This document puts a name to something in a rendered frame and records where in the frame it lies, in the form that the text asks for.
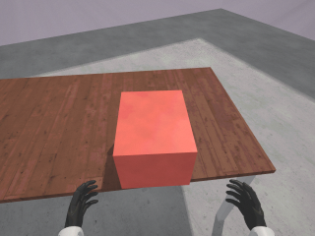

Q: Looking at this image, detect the table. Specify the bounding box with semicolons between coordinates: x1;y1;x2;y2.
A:
0;67;277;221

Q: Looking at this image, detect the right robot hand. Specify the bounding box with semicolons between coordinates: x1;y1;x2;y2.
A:
225;179;267;231

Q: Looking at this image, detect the carton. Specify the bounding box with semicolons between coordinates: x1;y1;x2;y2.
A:
113;89;198;189

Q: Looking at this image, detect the left robot hand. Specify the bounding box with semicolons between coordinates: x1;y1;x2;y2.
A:
64;180;98;228

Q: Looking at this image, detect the robot right forearm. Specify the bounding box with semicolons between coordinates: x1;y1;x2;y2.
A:
248;226;276;236

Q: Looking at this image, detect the robot left forearm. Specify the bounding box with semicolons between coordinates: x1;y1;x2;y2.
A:
58;226;85;236

